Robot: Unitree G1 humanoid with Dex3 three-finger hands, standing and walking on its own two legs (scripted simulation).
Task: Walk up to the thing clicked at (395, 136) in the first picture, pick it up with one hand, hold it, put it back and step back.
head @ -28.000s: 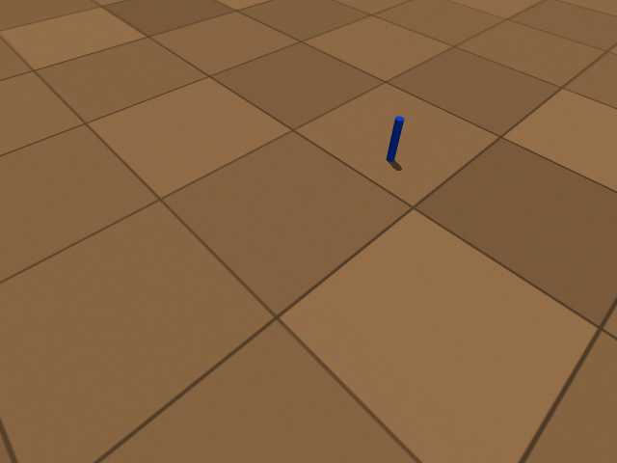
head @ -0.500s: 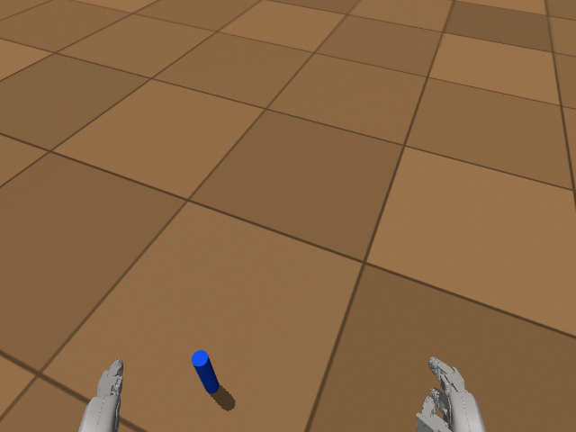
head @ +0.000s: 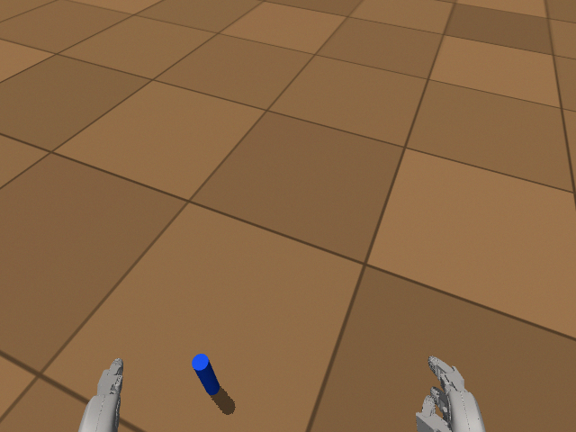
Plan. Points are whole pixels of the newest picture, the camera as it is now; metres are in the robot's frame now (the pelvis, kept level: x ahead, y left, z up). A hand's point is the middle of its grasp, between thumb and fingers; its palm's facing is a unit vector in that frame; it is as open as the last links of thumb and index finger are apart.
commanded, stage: stand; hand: left
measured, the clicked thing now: (207, 376) +0.40 +0.21 -0.60
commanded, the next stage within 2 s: none
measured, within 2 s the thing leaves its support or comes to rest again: neither
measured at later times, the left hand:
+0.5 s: hand out of the picture +0.10 +0.24 -0.11, palm faces -0.01 -0.94 -0.35, open 8.2 cm
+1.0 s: hand out of the picture +0.03 +0.26 -0.10, palm faces +0.00 -0.94 -0.35, open 7.4 cm
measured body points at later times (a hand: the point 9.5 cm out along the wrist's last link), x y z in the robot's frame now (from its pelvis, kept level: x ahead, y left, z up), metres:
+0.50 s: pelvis -0.01 +0.00 +0.02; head +0.00 +0.01 +0.47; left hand +0.10 +0.29 -0.09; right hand +0.10 -0.28 -0.09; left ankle +0.03 +0.13 -0.69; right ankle +0.00 -0.13 -0.69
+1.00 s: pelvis -0.01 +0.01 +0.06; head -0.01 +0.01 +0.50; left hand +0.03 +0.31 -0.08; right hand +0.06 -0.27 -0.09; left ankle +0.03 +0.13 -0.69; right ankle +0.00 -0.13 -0.69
